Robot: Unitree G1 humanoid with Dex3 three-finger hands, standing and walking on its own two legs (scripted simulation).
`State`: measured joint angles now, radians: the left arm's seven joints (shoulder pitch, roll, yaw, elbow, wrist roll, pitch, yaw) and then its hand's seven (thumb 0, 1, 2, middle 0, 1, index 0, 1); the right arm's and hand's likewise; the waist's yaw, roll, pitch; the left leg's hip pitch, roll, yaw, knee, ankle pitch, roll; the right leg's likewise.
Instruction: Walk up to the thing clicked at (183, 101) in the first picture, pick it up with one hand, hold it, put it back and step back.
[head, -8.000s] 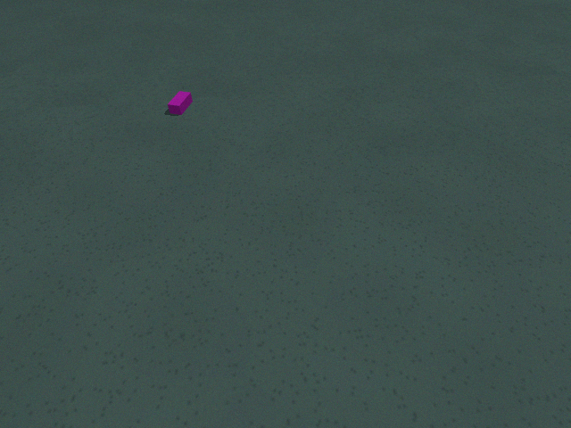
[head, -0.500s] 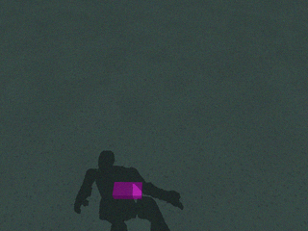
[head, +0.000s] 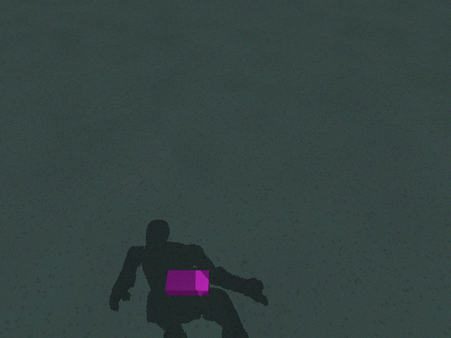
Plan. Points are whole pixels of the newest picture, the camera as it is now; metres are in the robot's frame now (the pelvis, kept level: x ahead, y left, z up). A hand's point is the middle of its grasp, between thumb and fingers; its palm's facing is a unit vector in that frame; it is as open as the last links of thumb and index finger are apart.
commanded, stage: stand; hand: left
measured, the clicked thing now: (188, 282) +0.47 +0.16 -0.75
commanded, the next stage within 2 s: none
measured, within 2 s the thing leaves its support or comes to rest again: neither
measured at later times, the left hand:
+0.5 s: hand out of the picture +0.11 +0.25 -0.16, palm faces -0.01 -0.94 -0.34, open 7.4 cm
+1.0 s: hand out of the picture +0.09 +0.25 -0.15, palm faces -0.02 -0.94 -0.35, open 7.4 cm
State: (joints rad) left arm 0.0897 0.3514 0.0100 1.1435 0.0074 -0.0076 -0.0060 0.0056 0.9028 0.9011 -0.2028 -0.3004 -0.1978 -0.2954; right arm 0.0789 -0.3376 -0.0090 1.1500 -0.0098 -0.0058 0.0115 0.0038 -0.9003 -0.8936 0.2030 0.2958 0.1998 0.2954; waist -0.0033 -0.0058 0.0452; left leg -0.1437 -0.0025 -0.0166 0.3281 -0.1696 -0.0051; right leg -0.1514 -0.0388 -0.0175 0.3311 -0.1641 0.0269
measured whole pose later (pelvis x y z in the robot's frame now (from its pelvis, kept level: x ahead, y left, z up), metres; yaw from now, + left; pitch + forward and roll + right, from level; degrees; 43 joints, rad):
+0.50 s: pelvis +0.02 -0.01 +0.00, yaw +0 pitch -1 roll +0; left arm 0.07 0.35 0.01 1.14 0.00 -0.01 0.00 0.01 0.90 0.90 -0.20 -0.30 -0.20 -0.30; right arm 0.06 -0.35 0.00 1.14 0.00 -0.01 0.00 0.00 -0.90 -0.89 0.20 0.30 0.20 0.30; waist -0.01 0.00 0.05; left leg -0.09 0.01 -0.02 0.30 -0.19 -0.01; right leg -0.10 -0.03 -0.02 0.30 -0.18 0.02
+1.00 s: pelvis +0.01 -0.01 +0.00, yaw +0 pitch -2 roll +0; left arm 0.10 0.35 0.01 1.14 0.01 0.00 0.00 0.01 0.90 0.90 -0.20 -0.30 -0.20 -0.30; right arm 0.09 -0.35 0.00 1.14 0.00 0.00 0.00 0.00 -0.90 -0.89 0.20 0.30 0.20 0.30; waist 0.00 0.00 0.05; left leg -0.09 0.01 -0.02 0.29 -0.17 -0.02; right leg -0.09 -0.02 -0.02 0.30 -0.17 0.01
